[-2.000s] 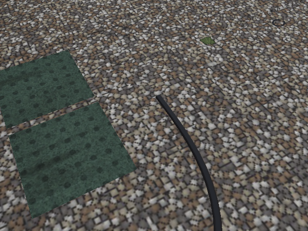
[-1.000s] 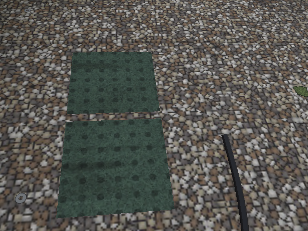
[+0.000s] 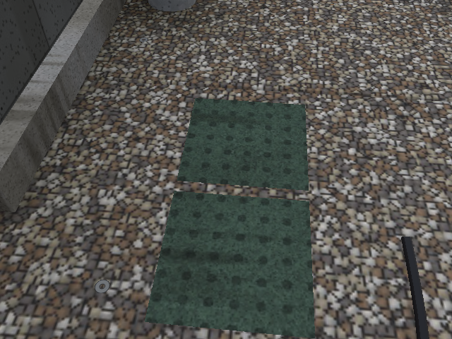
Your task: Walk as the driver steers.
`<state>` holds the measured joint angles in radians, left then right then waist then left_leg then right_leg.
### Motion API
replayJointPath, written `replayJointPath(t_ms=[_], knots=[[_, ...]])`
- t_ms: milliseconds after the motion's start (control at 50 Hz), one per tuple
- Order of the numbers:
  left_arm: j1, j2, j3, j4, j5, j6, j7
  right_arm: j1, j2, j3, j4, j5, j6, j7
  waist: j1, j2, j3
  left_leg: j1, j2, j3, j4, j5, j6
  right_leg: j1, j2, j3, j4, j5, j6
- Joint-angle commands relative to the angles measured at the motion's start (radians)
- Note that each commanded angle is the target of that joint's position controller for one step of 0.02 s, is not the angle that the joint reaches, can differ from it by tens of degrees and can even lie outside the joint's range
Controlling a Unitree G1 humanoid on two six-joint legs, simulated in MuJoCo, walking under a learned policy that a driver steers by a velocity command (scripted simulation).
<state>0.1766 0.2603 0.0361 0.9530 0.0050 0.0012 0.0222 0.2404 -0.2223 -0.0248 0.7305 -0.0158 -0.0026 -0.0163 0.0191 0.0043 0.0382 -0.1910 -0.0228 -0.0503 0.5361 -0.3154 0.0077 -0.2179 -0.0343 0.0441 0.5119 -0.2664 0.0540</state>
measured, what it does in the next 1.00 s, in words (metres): walks ahead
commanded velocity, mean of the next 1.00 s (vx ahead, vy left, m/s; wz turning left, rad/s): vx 0.22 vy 0.00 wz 0.00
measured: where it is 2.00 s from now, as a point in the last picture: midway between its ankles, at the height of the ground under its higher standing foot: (273, 242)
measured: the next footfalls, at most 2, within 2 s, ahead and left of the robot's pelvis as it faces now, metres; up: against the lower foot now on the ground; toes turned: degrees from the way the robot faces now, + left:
left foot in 1.04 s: +0.43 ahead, +0.10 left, +0.00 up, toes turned +1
right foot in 1.58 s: +0.70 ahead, -0.17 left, +0.00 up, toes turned -18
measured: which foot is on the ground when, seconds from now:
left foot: down 0.00-0.56, up 0.58-1.00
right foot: down 0.00-1.00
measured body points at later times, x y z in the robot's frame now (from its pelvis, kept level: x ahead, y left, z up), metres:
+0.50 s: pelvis +0.02 -0.01 +0.00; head +0.01 -0.02 +0.45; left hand +0.06 +0.25 -0.15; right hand +0.06 -0.27 -0.14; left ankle -0.02 +0.12 -0.73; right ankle +0.00 -0.13 -0.72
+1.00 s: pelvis +0.22 -0.02 -0.01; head +0.26 -0.02 +0.44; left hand +0.10 +0.23 -0.14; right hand +0.48 -0.22 -0.09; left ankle +0.39 +0.10 -0.72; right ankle +0.02 -0.13 -0.73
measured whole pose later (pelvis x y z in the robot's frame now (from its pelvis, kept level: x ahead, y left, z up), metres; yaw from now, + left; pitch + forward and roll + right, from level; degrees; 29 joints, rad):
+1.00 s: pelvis +0.22 -0.02 -0.01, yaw -1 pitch +2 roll +0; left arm 0.50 0.23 0.02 1.08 -0.01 -0.07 0.01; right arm -0.06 -0.23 -0.02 0.75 0.03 -0.09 0.05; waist 0.11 0.02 0.04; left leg -0.57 0.02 0.04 0.53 -0.02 0.06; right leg 0.20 0.00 -0.01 0.16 -0.40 -0.01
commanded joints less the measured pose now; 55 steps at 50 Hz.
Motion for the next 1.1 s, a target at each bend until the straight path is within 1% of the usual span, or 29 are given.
replayJointPath(t_ms=[20,340,360,380,400,440,460,500,540,560,580,600,620,640,680,700,720,760,820,880,920,960,980,1000,1020,1040,1060,1080,1100], knots=[[-0.008,0.107,0.021,-0.019,-0.002,-0.009,0.007,0.004,-0.115,-0.031,-0.045,0.002,-0.015,-0.004,-0.003,0.009,-0.030,-0.041,0.060,-0.060,-0.120,0.179,0.022,0.037,-0.009,0.006,-0.053,0.152,-0.016],[0.020,0.093,0.019,0.092,-0.005,0.002,0.023,0.045,-0.108,-0.024,0.081,0.009,-0.017,-0.013,0.000,0.004,-0.009,-0.038,0.039,-0.027,-0.128,0.192,0.011,0.039,-0.001,0.001,-0.069,0.157,-0.020],[0.038,0.081,0.016,0.104,-0.006,0.003,0.023,0.062,-0.107,-0.024,0.097,0.010,-0.015,-0.015,0.000,0.013,-0.029,-0.030,0.032,-0.023,-0.141,0.083,0.015,0.044,0.015,-0.019,-0.062,0.068,-0.023],[0.042,0.079,0.017,0.109,-0.012,0.004,0.024,0.068,-0.124,-0.030,0.105,0.015,-0.011,-0.018,-0.006,0.030,-0.013,-0.040,0.029,-0.034,-0.157,-0.110,0.031,0.012,0.046,-0.052,-0.025,-0.074,-0.031],[0.033,0.077,0.018,0.104,-0.017,0.001,0.024,0.073,-0.149,-0.038,0.108,0.021,-0.007,-0.021,-0.015,0.065,0.020,-0.065,0.053,-0.081,-0.192,-0.313,0.061,-0.046,0.070,-0.078,0.025,-0.205,-0.041],[-0.017,0.057,0.013,0.069,-0.020,-0.025,0.014,0.121,-0.195,-0.050,0.118,0.031,-0.016,-0.021,-0.043,0.168,0.089,-0.073,0.195,-0.291,-0.319,-0.557,0.149,-0.186,0.076,-0.105,0.175,-0.235,-0.058],[-0.032,0.045,0.010,0.054,-0.025,-0.045,0.005,0.133,-0.216,-0.058,0.126,0.037,-0.025,-0.021,-0.046,0.203,0.122,-0.103,0.270,-0.404,-0.367,-0.572,0.197,-0.205,0.047,-0.077,0.247,-0.195,-0.075],[-0.007,0.046,0.011,0.053,-0.039,-0.076,-0.015,0.077,-0.198,-0.054,0.114,0.039,-0.042,-0.018,-0.011,0.192,0.147,-0.103,0.304,-0.422,-0.366,-0.460,0.215,-0.216,0.002,-0.045,0.227,-0.223,-0.121],[0.143,0.042,0.018,0.116,-0.039,-0.095,-0.028,-0.028,-0.183,-0.048,0.085,0.052,-0.039,-0.012,0.076,0.135,0.103,-0.210,0.207,-0.257,-0.274,-0.312,0.145,0.071,0.030,-0.082,-0.035,-0.076,-0.146],[0.233,0.069,0.030,0.159,-0.026,-0.096,-0.030,-0.055,-0.149,-0.039,0.071,0.044,-0.042,-0.011,0.101,0.057,0.065,-0.275,0.126,-0.149,-0.124,-0.184,0.100,0.212,0.015,-0.019,-0.081,-0.012,-0.134],[0.352,0.155,0.051,0.180,-0.021,-0.096,-0.028,-0.077,-0.075,-0.019,0.045,0.035,-0.052,-0.008,0.126,-0.186,0.012,-0.403,0.003,0.031,0.209,-0.115,0.022,0.328,-0.177,0.307,-0.245,-0.199,-0.201],[0.401,0.231,0.060,0.176,-0.008,-0.107,-0.042,-0.082,-0.093,-0.027,0.012,0.051,-0.069,-0.016,0.125,-0.308,0.016,-0.559,-0.049,0.006,0.437,-0.266,0.011,0.360,-0.346,0.671,-0.367,-0.278,-0.325],[0.311,0.168,0.039,0.148,-0.003,-0.119,-0.042,-0.050,-0.128,-0.036,0.029,0.069,-0.083,-0.012,0.073,-0.180,0.068,-0.622,0.019,-0.067,0.580,-0.226,0.029,0.324,-0.362,0.652,-0.359,-0.290,-0.339],[0.253,0.115,0.026,0.120,-0.011,-0.125,-0.040,-0.023,-0.129,-0.036,0.050,0.071,-0.093,-0.001,0.046,-0.128,0.094,-0.648,0.059,-0.069,0.609,-0.116,0.049,0.313,-0.312,0.531,-0.355,-0.266,-0.302],[0.211,0.095,0.016,0.098,-0.016,-0.122,-0.044,-0.053,-0.141,-0.048,0.058,0.047,-0.104,0.007,0.031,-0.092,0.091,-0.659,0.115,-0.030,0.555,0.041,0.058,0.317,-0.249,0.358,-0.370,-0.083,-0.238],[0.230,0.063,0.005,0.100,-0.012,-0.114,-0.042,-0.073,-0.139,-0.051,0.055,0.039,-0.104,0.015,0.036,-0.097,0.073,-0.625,0.127,-0.008,0.523,0.090,0.051,0.311,-0.211,0.277,-0.373,0.037,-0.219],[0.260,0.055,0.001,0.106,-0.008,-0.108,-0.038,-0.081,-0.120,-0.049,0.055,0.036,-0.101,0.023,0.039,-0.110,0.055,-0.606,0.126,0.017,0.498,0.124,0.039,0.314,-0.190,0.220,-0.372,0.152,-0.215],[0.293,0.073,0.000,0.106,-0.005,-0.097,-0.024,-0.127,-0.088,-0.040,0.040,0.036,-0.093,0.031,0.047,-0.098,0.049,-0.602,0.122,0.050,0.423,0.174,0.010,0.307,-0.171,0.145,-0.373,0.307,-0.224],[0.294,0.106,0.000,0.089,-0.002,-0.087,-0.009,-0.262,-0.052,-0.021,-0.007,0.039,-0.092,0.036,0.068,-0.085,0.082,-0.522,0.096,0.086,0.206,0.282,-0.013,0.210,-0.146,0.074,-0.409,0.324,-0.221],[0.335,0.124,0.005,0.093,-0.011,-0.087,-0.004,-0.346,-0.062,-0.016,-0.033,0.047,-0.093,0.048,0.082,-0.101,0.114,-0.443,0.069,0.104,0.076,0.354,-0.007,0.181,-0.163,0.052,-0.437,0.299,-0.229],[0.344,0.127,0.010,0.098,-0.020,-0.086,-0.002,-0.378,-0.077,-0.016,-0.049,0.050,-0.096,0.057,0.069,-0.102,0.128,-0.437,0.069,0.085,0.023,0.355,0.017,0.232,-0.195,0.045,-0.422,0.336,-0.225],[0.330,0.139,0.019,0.092,-0.022,-0.080,-0.002,-0.367,-0.104,-0.024,-0.053,0.048,-0.101,0.065,0.032,-0.102,0.102,-0.394,0.056,0.081,-0.012,0.317,0.050,0.301,-0.220,0.030,-0.361,0.487,-0.207],[0.316,0.153,0.025,0.085,-0.018,-0.076,-0.002,-0.327,-0.127,-0.034,-0.044,0.046,-0.103,0.065,0.000,-0.117,0.058,-0.322,0.033,0.093,-0.010,0.289,0.068,0.326,-0.225,0.021,-0.298,0.662,-0.196],[0.301,0.166,0.030,0.078,-0.013,-0.068,-0.002,-0.238,-0.157,-0.050,-0.021,0.045,-0.101,0.061,-0.053,-0.136,-0.014,-0.198,0.001,0.115,0.000,0.261,0.090,0.335,-0.217,0.006,-0.184,0.856,-0.184],[0.287,0.158,0.028,0.069,-0.005,-0.058,-0.002,-0.066,-0.195,-0.074,0.033,0.048,-0.097,0.052,-0.139,-0.130,-0.119,0.018,-0.023,0.131,-0.009,0.265,0.120,0.286,-0.176,-0.025,0.013,0.948,-0.159],[0.283,0.132,0.015,0.043,0.008,-0.056,-0.003,0.124,-0.245,-0.091,0.079,0.040,-0.090,0.040,-0.208,-0.067,-0.251,0.345,0.124,-0.038,0.026,0.219,0.176,0.054,-0.136,-0.035,0.301,0.706,-0.135],[0.432,-0.039,-0.030,0.034,0.001,-0.076,-0.018,0.204,-0.319,-0.103,0.110,0.023,-0.089,0.046,-0.124,0.233,-0.437,0.684,0.403,-0.562,-0.099,-0.074,0.347,-0.326,0.073,-0.030,0.702,-0.055,-0.074],[0.370,0.044,-0.011,0.046,-0.029,-0.105,-0.024,0.180,-0.216,-0.075,0.111,0.025,-0.090,0.046,-0.155,0.187,-0.406,0.608,0.416,-0.724,-0.257,-0.174,0.323,-0.425,0.070,0.118,0.840,-0.278,-0.096],[0.254,0.120,0.014,-0.003,-0.063,-0.119,-0.025,0.076,-0.177,-0.061,0.105,0.027,-0.096,0.043,-0.129,0.152,-0.206,0.436,0.391,-0.552,-0.280,-0.130,0.264,-0.499,0.018,0.099,0.873,-0.213,-0.114]])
